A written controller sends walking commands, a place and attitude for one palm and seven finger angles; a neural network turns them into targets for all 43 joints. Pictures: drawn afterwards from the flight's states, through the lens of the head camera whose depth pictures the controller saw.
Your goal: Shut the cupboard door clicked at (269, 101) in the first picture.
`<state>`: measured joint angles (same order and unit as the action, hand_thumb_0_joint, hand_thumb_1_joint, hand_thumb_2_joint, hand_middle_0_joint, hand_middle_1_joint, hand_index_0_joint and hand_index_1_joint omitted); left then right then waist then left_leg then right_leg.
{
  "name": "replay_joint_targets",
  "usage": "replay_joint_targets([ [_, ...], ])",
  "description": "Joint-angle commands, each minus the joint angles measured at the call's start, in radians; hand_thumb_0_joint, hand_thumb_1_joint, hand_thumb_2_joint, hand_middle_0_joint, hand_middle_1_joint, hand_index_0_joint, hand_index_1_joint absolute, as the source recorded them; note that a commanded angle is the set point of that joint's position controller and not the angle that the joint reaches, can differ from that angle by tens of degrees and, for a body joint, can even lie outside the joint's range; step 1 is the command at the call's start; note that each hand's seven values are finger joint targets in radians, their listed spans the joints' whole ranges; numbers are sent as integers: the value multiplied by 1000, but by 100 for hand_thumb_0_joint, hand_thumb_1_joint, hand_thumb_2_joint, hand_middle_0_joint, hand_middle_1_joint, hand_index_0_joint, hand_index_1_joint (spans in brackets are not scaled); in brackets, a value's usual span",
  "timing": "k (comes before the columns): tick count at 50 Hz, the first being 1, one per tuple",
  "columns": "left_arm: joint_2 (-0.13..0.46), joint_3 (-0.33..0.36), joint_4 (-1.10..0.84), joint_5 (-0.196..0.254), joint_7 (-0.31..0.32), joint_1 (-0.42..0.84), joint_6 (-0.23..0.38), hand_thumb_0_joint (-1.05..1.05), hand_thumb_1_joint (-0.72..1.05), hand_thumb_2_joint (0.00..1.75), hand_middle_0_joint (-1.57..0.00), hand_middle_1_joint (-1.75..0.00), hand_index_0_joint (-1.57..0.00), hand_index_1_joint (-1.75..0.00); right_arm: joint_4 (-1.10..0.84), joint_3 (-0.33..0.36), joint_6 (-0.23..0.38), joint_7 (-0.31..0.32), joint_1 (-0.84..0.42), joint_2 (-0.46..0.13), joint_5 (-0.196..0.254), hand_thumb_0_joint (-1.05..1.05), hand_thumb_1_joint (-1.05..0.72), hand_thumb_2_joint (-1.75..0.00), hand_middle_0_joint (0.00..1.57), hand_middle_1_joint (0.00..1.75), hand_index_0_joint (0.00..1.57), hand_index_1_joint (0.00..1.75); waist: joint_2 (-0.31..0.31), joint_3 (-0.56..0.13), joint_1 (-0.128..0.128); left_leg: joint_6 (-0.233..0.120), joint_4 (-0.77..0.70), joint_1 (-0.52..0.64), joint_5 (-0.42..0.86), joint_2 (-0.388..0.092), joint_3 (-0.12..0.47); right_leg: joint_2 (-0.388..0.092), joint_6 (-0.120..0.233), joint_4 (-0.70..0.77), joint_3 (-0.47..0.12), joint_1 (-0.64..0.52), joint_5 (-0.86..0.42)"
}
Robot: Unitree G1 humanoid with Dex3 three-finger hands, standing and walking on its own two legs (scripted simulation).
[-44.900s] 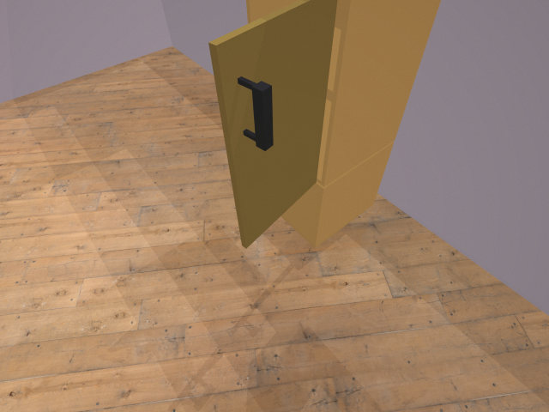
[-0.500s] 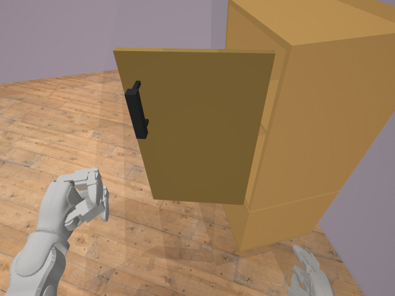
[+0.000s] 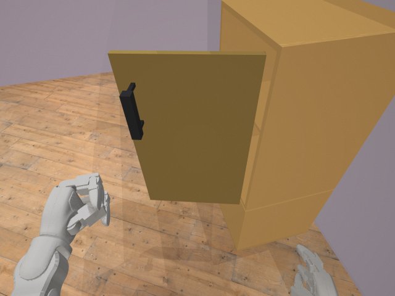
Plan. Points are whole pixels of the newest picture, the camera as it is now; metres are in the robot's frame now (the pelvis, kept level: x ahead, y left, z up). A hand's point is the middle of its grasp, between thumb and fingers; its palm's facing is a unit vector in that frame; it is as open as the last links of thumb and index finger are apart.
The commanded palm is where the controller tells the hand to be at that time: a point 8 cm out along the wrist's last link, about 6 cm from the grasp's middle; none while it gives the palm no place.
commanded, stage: bring the fist close to the handle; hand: left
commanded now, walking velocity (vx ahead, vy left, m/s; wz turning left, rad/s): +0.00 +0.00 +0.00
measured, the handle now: (134, 111) +0.51 +0.21 +0.12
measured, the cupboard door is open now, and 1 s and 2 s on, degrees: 72 72 65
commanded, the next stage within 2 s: push the door shut along its arc in 1.36 s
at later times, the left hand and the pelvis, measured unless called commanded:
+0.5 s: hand (121, 166) +0.32 +0.18 +0.13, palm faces +0.04 -1.00 -0.03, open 3.1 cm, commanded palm +0.30 +0.23 +0.13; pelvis +0.00 +0.00 +0.00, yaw -1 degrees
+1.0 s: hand (141, 135) +0.41 +0.17 +0.13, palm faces +0.03 -1.00 -0.02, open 3.1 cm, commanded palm +0.38 +0.22 +0.13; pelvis +0.00 +0.00 +0.00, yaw -1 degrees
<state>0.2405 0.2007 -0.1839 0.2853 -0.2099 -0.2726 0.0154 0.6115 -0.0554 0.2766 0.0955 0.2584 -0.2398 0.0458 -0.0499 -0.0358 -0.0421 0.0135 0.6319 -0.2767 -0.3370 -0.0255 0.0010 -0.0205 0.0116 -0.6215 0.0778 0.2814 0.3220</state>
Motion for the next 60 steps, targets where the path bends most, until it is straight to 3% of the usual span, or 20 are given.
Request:
replay_joint_targets([
  [1, 138, 62, -219, 6, 10, 281, 79, 0, 90, 90, -130, -150, -130, -150, -155, 41, 66, 7, -116, -108, -2, 0, -90, -90, 20, 30, 20, 30, 27, -74, 17, -37, -93, 13, 153, 37, 2, 11, -14, 128, -38, -6, -120],
  [7, 145, 44, -93, -8, 9, 437, 77, 0, 90, 90, -130, -150, -130, -150, -126, 41, 59, 17, -116, -113, 3, 0, -90, -90, 20, 30, 20, 30, 42, -75, 27, -35, -107, 18, 122, 35, 7, 10, -11, 131, -35, 5, -84],
  [9, 146, 47, -80, -11, 9, 449, 72, 0, 90, 90, -130, -150, -130, -150, -131, 43, 58, 17, -120, -112, 4, 0, -90, -90, 20, 30, 20, 30, 11, -121, 13, -34, -113, 39, 143, 35, 7, 11, -5, 120, -31, -15, -115],
  [12, 135, 39, -15, -14, 18, 488, 54, 0, 90, 90, -130, -150, -130, -150, -127, 40, 51, 14, -119, -110, 4, 0, -90, -90, 20, 30, 20, 30, 47, -111, 12, -33, -120, 26, 159, 34, 7, 11, -7, 120, -27, -25, -142],
  [15, 185, 91, 37, -23, 34, 511, 43, 0, 90, 90, -130, -150, -130, -150, -125, 44, 36, 11, -112, -116, 2, 0, -90, -90, 20, 30, 20, 30, 57, -140, -1, -32, -120, 26, 193, 33, 0, 10, -3, 115, -29, -54, -177],
  [20, 205, 97, 108, -36, 51, 652, 47, 0, 90, 90, -130, -150, -130, -150, -117, 44, 11, 8, -112, -119, 2, 0, -90, -90, 20, 30, 20, 30, 63, -136, 12, -30, -126, 18, 180, 33, -6, 9, -3, 121, -35, -50, -164],
  [22, 171, 56, 120, -43, 50, 735, 55, 0, 90, 90, -130, -150, -130, -150, -117, 43, 6, 8, -119, -115, 5, 0, -90, -90, 20, 30, 20, 30, 2, -136, 25, -28, -127, 34, 172, 34, -7, 10, 0, 119, -36, -28, -161],
  [25, 184, 64, 181, -48, 53, 768, 68, 0, 90, 90, -130, -150, -130, -150, -109, 50, -1, 9, -97, -123, 2, 0, -90, -90, 20, 30, 20, 30, 57, -178, 25, -30, -122, 40, 196, 31, -4, 14, 1, 114, -35, -47, -189],
  [27, 160, 36, 205, -48, 49, 835, 69, 0, 90, 90, -130, -150, -130, -150, -104, 51, -5, 9, -94, -122, 3, 0, -90, -90, 20, 30, 20, 30, 31, -189, 37, -30, -117, 50, 211, 33, -5, 12, 1, 106, -35, -36, -224],
  [30, 220, 89, 294, -56, 56, 855, 66, 0, 90, 90, -130, -150, -130, -150, -91, 56, -24, 10, -75, -134, 1, 0, -90, -90, 20, 30, 20, 30, 72, -194, 34, -30, -113, 27, 214, 31, -7, 12, -1, 107, -39, -45, -228],
  [32, 201, 73, 319, -56, 56, 918, 70, 0, 90, 90, -130, -150, -130, -150, -91, 58, -34, 7, -77, -130, 4, 0, -90, -90, 20, 30, 20, 30, 59, -203, 40, -30, -113, 32, 215, 32, -8, 11, 0, 105, -40, -36, -238],
  [35, 263, 127, 352, -64, 64, 933, 85, 0, 90, 90, -130, -150, -130, -150, -91, 62, -52, 4, -62, -136, 0, 0, -90, -90, 20, 30, 20, 30, 53, -251, 27, -29, -105, 30, 264, 31, -11, 10, 4, 90, -43, -76, -294],
  [38, 198, 63, 390, -69, 61, 1015, 102, 0, 90, 90, -130, -150, -130, -150, -88, 63, -64, -1, -52, -132, 3, 0, -90, -90, 20, 30, 20, 30, 26, -239, 50, -26, -101, 41, 276, 30, -11, 14, 6, 82, -37, -40, -314],
  [40, 226, 83, 457, -71, 66, 1039, 108, 0, 90, 90, -130, -150, -130, -150, -78, 68, -74, 0, -35, -142, 1, 0, -90, -90, 20, 30, 20, 30, 91, -232, 57, -32, -94, 20, 258, 28, -11, 15, 0, 88, -42, -36, -300],
  [48, 230, 60, 642, -93, 72, 1286, 155, 0, 90, 90, -130, -150, -130, -150, -50, 72, -109, -2, 5, -145, 2, 0, -90, -90, 20, 30, 20, 30, 36, -262, 91, -30, -78, 6, 220, 32, -5, 15, 5, 76, -49, 18, -269],
  [50, 270, 101, 678, -99, 79, 1259, 173, 0, 90, 90, -130, -150, -130, -150, -51, 79, -117, -5, 24, -152, -3, 0, -90, -90, 20, 30, 20, 30, 63, -309, 75, -34, -70, 2, 244, 32, -6, 17, 6, 66, -51, -14, -293],
  [54, 240, 99, 674, -98, 78, 1202, 201, 0, 90, 90, -130, -150, -130, -150, -68, 85, -129, -21, 36, -146, -3, 0, -90, -90, 20, 30, 20, 30, 48, -353, 56, -31, -67, 11, 312, 31, -15, 20, 9, 45, -46, -44, -377],
  [55, 260, 117, 688, -99, 82, 1156, 203, 0, 90, 90, -130, -150, -130, -150, -72, 87, -134, -23, 42, -151, -6, 0, -90, -90, 20, 30, 20, 30, 92, -347, 51, -35, -66, -7, 320, 28, -16, 21, 5, 46, -46, -63, -388],
  [57, 264, 126, 650, -98, 85, 1138, 206, 0, 90, 90, -130, -150, -130, -150, -83, 87, -141, -27, 33, -148, -1, 0, -90, -90, 20, 30, 20, 30, 57, -332, 44, -33, -76, -13, 316, 28, -27, 20, 6, 49, -50, -66, -396],
  [60, 282, 129, 647, -106, 98, 1180, 203, 0, 90, 90, -130, -150, -130, -150, -78, 86, -151, -22, 36, -150, 0, 0, -90, -90, 20, 30, 20, 30, 89, -275, 61, -38, -85, -34, 260, 25, -26, 23, 1, 66, -51, -41, -339],
])
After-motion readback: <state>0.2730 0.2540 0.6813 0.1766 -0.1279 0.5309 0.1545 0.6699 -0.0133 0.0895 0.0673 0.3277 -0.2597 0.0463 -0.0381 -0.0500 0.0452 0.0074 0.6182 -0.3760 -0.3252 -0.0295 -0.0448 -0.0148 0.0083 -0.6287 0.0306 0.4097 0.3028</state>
